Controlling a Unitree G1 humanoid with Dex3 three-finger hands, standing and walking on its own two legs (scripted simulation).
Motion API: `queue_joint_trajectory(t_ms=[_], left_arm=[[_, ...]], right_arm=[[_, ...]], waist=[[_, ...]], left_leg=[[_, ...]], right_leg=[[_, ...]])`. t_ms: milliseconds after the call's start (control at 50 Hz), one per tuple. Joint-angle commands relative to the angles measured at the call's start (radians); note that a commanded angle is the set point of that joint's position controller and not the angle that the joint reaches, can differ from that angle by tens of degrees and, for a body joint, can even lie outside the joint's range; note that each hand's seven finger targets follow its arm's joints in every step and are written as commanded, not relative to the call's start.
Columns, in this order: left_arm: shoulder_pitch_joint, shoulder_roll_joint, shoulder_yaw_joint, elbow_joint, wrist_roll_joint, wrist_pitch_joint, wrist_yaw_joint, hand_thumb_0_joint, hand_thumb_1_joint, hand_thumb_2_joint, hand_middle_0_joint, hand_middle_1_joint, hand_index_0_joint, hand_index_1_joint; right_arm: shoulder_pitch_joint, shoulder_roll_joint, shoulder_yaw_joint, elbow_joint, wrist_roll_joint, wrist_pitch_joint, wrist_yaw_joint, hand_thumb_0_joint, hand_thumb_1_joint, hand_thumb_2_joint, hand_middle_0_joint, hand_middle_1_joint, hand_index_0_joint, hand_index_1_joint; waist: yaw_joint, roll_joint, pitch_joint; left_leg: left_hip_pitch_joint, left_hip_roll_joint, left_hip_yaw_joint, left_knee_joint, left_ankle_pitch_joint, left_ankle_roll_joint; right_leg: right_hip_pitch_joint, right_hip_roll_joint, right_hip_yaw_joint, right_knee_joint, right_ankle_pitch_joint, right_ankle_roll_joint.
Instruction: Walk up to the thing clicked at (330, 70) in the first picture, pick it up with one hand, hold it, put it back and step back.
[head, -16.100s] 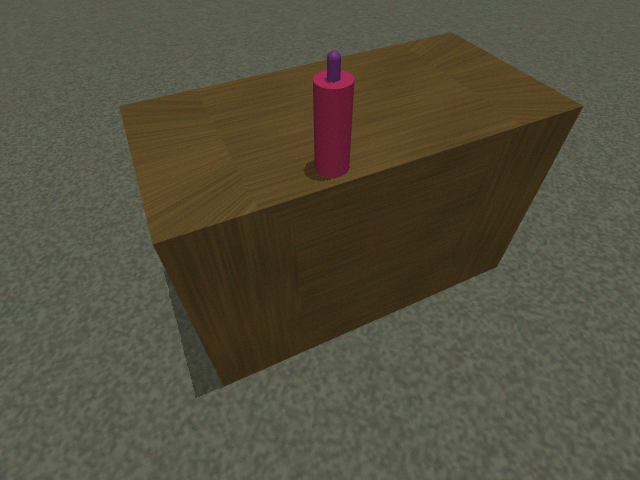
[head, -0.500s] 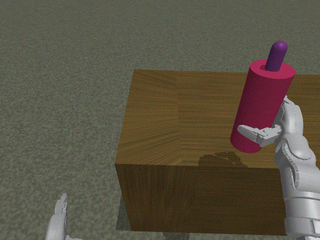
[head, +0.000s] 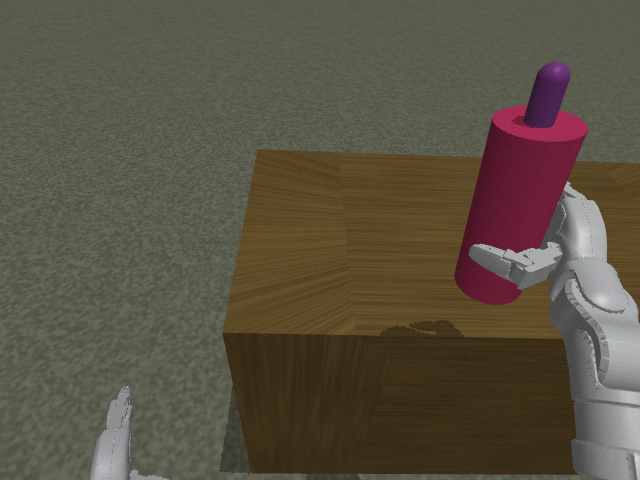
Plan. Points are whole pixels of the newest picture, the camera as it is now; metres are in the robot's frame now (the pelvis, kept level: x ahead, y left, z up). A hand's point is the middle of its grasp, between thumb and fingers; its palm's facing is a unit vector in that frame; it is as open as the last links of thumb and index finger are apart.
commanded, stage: hold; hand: right
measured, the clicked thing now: (515, 193) +0.35 -0.17 +0.24
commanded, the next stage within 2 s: none
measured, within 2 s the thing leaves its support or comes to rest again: neither
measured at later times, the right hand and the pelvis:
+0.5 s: hand (515, 227) +0.33 -0.17 +0.21, palm faces +0.16 +0.99 -0.05, open 11.2 cm; pelvis +0.00 +0.00 +0.00, yaw +0 degrees
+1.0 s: hand (522, 242) +0.31 -0.18 +0.20, palm faces +0.16 +0.99 -0.05, open 11.2 cm; pelvis +0.00 -0.01 +0.00, yaw +0 degrees
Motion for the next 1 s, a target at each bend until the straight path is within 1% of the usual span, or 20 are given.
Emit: queue_joint_trajectory(t_ms=[0, 40, 120, 180, 200, 220, 260, 300, 320, 340, 460, 520, 620, 660, 700, 720, 740, 820, 860, 980], left_arm=[[-0.117, 0.11, 0.036, -0.134, 0.001, -0.066, -0.004, 0.0, -0.552, 0.054, -0.047, -0.05, -0.045, -0.051], [-0.132, 0.112, 0.032, -0.153, -0.001, -0.074, -0.009, 0.0, -0.553, 0.056, -0.047, -0.051, -0.045, -0.053], [-0.123, 0.167, 0.088, -0.158, 0.001, -0.083, -0.003, 0.0, -0.555, 0.057, -0.049, -0.052, -0.046, -0.055], [-0.142, 0.106, 0.03, -0.164, -0.001, -0.086, -0.006, 0.0, -0.563, 0.064, -0.049, -0.05, -0.043, -0.056], [-0.174, 0.107, 0.027, -0.212, 0.001, -0.092, -0.002, 0.0, -0.561, 0.065, -0.049, -0.052, -0.043, -0.057], [-0.163, 0.122, 0.042, -0.17, 0.002, -0.091, 0.003, 0.0, -0.559, 0.063, -0.049, -0.051, -0.044, -0.055], [-0.177, 0.089, 0.004, -0.174, 0.002, -0.087, -0.002, 0.0, -0.564, 0.065, -0.048, -0.05, -0.043, -0.055], [-0.162, 0.128, 0.049, -0.119, 0.003, -0.084, 0.003, 0.0, -0.561, 0.063, -0.049, -0.051, -0.044, -0.056], [-0.152, 0.112, 0.036, -0.098, 0.006, -0.082, 0.001, 0.0, -0.556, 0.06, -0.049, -0.051, -0.045, -0.055], [-0.158, 0.138, 0.054, -0.123, 0.006, -0.085, 0.003, 0.0, -0.558, 0.061, -0.051, -0.052, -0.047, -0.056], [-0.126, 0.105, 0.037, -0.109, 0.001, -0.085, -0.008, 0.0, -0.559, 0.06, -0.053, -0.051, -0.049, -0.056], [-0.148, 0.13, 0.06, -0.111, 0.0, -0.089, -0.007, 0.0, -0.563, 0.061, -0.052, -0.05, -0.047, -0.056], [-0.166, 0.137, 0.056, -0.129, 0.001, -0.105, -0.003, 0.0, -0.557, 0.058, -0.053, -0.051, -0.049, -0.054], [-0.172, 0.104, 0.021, -0.139, 0.0, -0.106, -0.006, 0.0, -0.56, 0.06, -0.053, -0.051, -0.048, -0.056], [-0.175, 0.13, 0.05, -0.146, 0.0, -0.109, -0.001, 0.0, -0.554, 0.058, -0.053, -0.052, -0.05, -0.055], [-0.171, 0.114, 0.029, -0.131, 0.003, -0.109, -0.004, 0.0, -0.554, 0.057, -0.052, -0.053, -0.05, -0.055], [-0.191, 0.129, 0.04, -0.172, 0.002, -0.111, -0.002, 0.0, -0.556, 0.058, -0.052, -0.052, -0.05, -0.055], [-0.154, 0.14, 0.064, -0.123, 0.002, -0.108, -0.001, 0.0, -0.558, 0.059, -0.053, -0.054, -0.05, -0.057], [-0.125, 0.092, 0.028, -0.112, -0.001, -0.107, -0.011, 0.0, -0.557, 0.059, -0.052, -0.052, -0.049, -0.055], [-0.16, 0.124, 0.055, -0.141, 0.001, -0.124, -0.012, 0.0, -0.565, 0.065, -0.052, -0.051, -0.047, -0.057]], right_arm=[[-0.546, -0.211, -0.119, -0.349, 0.042, -0.109, 0.004, 0.0, 0.062, -1.343, 1.203, 1.456, 1.275, 1.456], [-0.569, -0.216, -0.115, -0.393, 0.042, -0.108, 0.006, 0.0, 0.03, -1.344, 1.213, 1.456, 1.283, 1.456], [-0.54, -0.246, -0.14, -0.469, 0.038, -0.098, -0.005, 0.0, 0.009, -1.343, 1.212, 1.451, 1.28, 1.451], [-0.546, -0.211, -0.12, -0.503, 0.047, -0.098, -0.009, 0.0, 0.026, -1.342, 1.207, 1.45, 1.277, 1.45], [-0.556, -0.213, -0.123, -0.517, 0.047, -0.098, -0.009, 0.0, 0.023, -1.348, 1.21, 1.454, 1.279, 1.454], [-0.548, -0.222, -0.139, -0.506, 0.052, -0.092, -0.015, 0.0, 0.037, -1.348, 1.209, 1.456, 1.28, 1.456], [-0.522, -0.205, -0.128, -0.497, 0.05, -0.073, -0.015, 0.0, 0.044, -1.353, 1.211, 1.461, 1.284, 1.462], [-0.535, -0.224, -0.131, -0.517, 0.047, -0.063, -0.022, 0.0, 0.037, -1.353, 1.21, 1.46, 1.282, 1.46], [-0.528, -0.212, -0.12, -0.518, 0.042, -0.057, -0.02, 0.0, 0.039, -1.349, 1.207, 1.456, 1.278, 1.456], [-0.521, -0.215, -0.122, -0.534, 0.039, -0.051, -0.022, 0.0, 0.04, -1.349, 1.196, 1.45, 1.269, 1.451], [-0.497, -0.203, -0.131, -0.522, 0.049, -0.015, -0.009, 0.0, 0.037, -1.35, 1.199, 1.452, 1.273, 1.452], [-0.492, -0.223, -0.156, -0.491, 0.051, -0.001, -0.007, 0.0, 0.053, -1.351, 1.199, 1.455, 1.273, 1.455], [-0.51, -0.186, -0.118, -0.536, 0.054, 0.004, -0.003, 0.0, 0.052, -1.332, 1.183, 1.434, 1.256, 1.434], [-0.5, -0.194, -0.119, -0.541, 0.048, 0.004, 0.001, 0.0, 0.06, -1.342, 1.187, 1.444, 1.262, 1.444], [-0.502, -0.191, -0.11, -0.54, 0.045, 0.005, -0.001, 0.0, 0.057, -1.337, 1.187, 1.439, 1.261, 1.439], [-0.49, -0.197, -0.123, -0.517, 0.042, 0.004, -0.003, 0.0, 0.051, -1.332, 1.183, 1.434, 1.256, 1.434], [-0.518, -0.189, -0.107, -0.547, 0.04, 0.001, -0.004, 0.0, 0.037, -1.328, 1.184, 1.429, 1.255, 1.429], [-0.462, -0.222, -0.145, -0.555, 0.04, -0.002, -0.012, 0.0, 0.034, -1.322, 1.178, 1.421, 1.249, 1.421], [-0.459, -0.198, -0.128, -0.584, 0.042, -0.006, -0.008, 0.0, 0.037, -1.322, 1.181, 1.422, 1.251, 1.422], [-0.427, -0.193, -0.134, -0.611, 0.05, -0.005, -0.008, 0.0, 0.01, -1.344, 1.203, 1.445, 1.273, 1.445]], waist=[[-0.007, 0.012, -0.259], [-0.004, -0.013, -0.274], [-0.001, 0.0, -0.308], [-0.016, 0.018, -0.29], [-0.007, 0.045, -0.335], [-0.017, 0.034, -0.307], [-0.018, 0.026, -0.299], [-0.013, -0.027, -0.274], [-0.012, -0.041, -0.248], [-0.006, -0.033, -0.261], [-0.007, 0.007, -0.253], [-0.013, 0.03, -0.253], [-0.007, 0.036, -0.252], [-0.014, 0.034, -0.27], [-0.002, 0.029, -0.269], [-0.014, 0.038, -0.268], [-0.001, 0.022, -0.294], [-0.008, -0.012, -0.273], [-0.017, -0.055, -0.254], [-0.008, -0.007, -0.241]], left_leg=[[0.115, -0.025, 0.031, -0.09, 0.131, 0.008], [0.115, -0.024, 0.03, -0.088, 0.138, 0.01], [0.133, -0.022, 0.031, -0.088, 0.153, 0.008], [0.135, -0.024, 0.032, -0.088, 0.146, 0.01], [0.158, -0.023, 0.032, -0.09, 0.163, 0.007], [0.146, -0.025, 0.032, -0.09, 0.156, 0.007], [0.154, -0.021, 0.029, -0.094, 0.151, 0.007], [0.134, -0.02, 0.026, -0.096, 0.128, 0.01], [0.122, -0.022, 0.028, -0.097, 0.118, 0.012], [0.124, -0.022, 0.029, -0.099, 0.106, 0.012], [0.137, -0.023, 0.034, -0.096, 0.149, 0.005], [0.138, -0.024, 0.035, -0.098, 0.147, 0.003], [0.123, -0.026, 0.036, -0.095, 0.119, 0.005], [0.136, -0.022, 0.036, -0.092, 0.143, 0.006], [0.135, -0.022, 0.037, -0.093, 0.128, 0.004], [0.141, -0.023, 0.038, -0.09, 0.135, 0.004], [0.141, -0.022, 0.038, -0.093, 0.127, 0.005], [0.142, -0.021, 0.035, -0.095, 0.111, 0.008], [0.125, -0.024, 0.035, -0.087, 0.122, 0.013], [0.131, -0.03, 0.039, -0.09, 0.108, 0.009]], right_leg=[[0.045, 0.021, -0.016, -0.095, 0.157, -0.032], [0.058, 0.023, -0.018, -0.095, 0.165, -0.03], [0.077, 0.025, -0.017, -0.093, 0.174, -0.032], [0.07, 0.022, -0.012, -0.09, 0.177, -0.031], [0.084, 0.023, -0.013, -0.084, 0.19, -0.036], [0.077, 0.021, -0.012, -0.086, 0.187, -0.034], [0.064, 0.026, -0.018, -0.086, 0.178, -0.035], [0.056, 0.028, -0.02, -0.095, 0.156, -0.032], [0.05, 0.027, -0.018, -0.1, 0.146, -0.029], [0.054, 0.027, -0.016, -0.103, 0.134, -0.029], [0.054, 0.026, -0.018, -0.092, 0.181, -0.031], [0.052, 0.025, -0.014, -0.098, 0.18, -0.031], [0.065, 0.023, -0.01, -0.1, 0.153, -0.032], [0.064, 0.026, -0.011, -0.092, 0.182, -0.032], [0.059, 0.026, -0.011, -0.098, 0.161, -0.033], [0.059, 0.026, -0.01, -0.094, 0.171, -0.031], [0.072, 0.025, -0.009, -0.098, 0.16, -0.03], [0.055, 0.028, -0.012, -0.104, 0.14, -0.028], [0.061, 0.019, -0.001, -0.107, 0.162, -0.017], [0.049, 0.009, 0.015, -0.115, 0.145, -0.019]])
